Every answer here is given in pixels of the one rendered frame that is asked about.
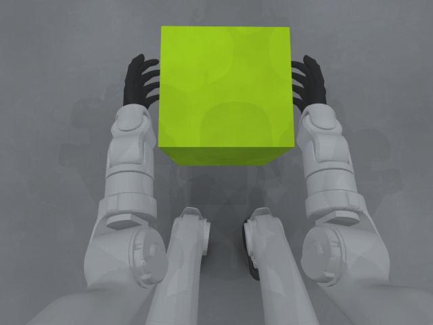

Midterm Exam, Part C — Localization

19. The robot right hand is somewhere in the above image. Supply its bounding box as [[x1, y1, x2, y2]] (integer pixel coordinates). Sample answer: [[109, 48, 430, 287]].
[[291, 55, 327, 115]]

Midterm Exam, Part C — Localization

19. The robot right forearm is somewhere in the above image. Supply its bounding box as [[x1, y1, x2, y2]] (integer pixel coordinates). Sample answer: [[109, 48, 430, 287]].
[[296, 104, 390, 260]]

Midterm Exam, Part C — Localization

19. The left robot upper arm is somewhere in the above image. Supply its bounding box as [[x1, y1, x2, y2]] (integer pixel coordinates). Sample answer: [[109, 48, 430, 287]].
[[26, 225, 169, 325]]

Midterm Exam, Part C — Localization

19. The right robot upper arm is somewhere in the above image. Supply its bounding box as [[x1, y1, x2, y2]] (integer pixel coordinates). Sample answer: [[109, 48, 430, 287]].
[[300, 223, 433, 325]]

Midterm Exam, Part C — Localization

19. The right robot thigh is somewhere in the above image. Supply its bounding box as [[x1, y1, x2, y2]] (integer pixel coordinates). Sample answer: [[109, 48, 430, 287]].
[[244, 214, 319, 325]]

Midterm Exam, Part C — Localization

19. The robot left hand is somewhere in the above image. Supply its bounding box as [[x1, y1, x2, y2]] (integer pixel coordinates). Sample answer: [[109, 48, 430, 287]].
[[123, 54, 160, 109]]

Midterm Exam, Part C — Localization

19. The robot left shin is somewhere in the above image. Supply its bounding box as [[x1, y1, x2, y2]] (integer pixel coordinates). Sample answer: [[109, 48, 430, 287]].
[[171, 207, 204, 234]]

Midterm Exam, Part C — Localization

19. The carton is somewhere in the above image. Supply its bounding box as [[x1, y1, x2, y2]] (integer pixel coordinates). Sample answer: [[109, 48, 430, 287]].
[[158, 26, 295, 166]]

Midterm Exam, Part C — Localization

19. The robot left forearm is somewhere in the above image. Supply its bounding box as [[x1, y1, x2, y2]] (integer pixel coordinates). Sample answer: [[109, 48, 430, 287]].
[[84, 104, 157, 278]]

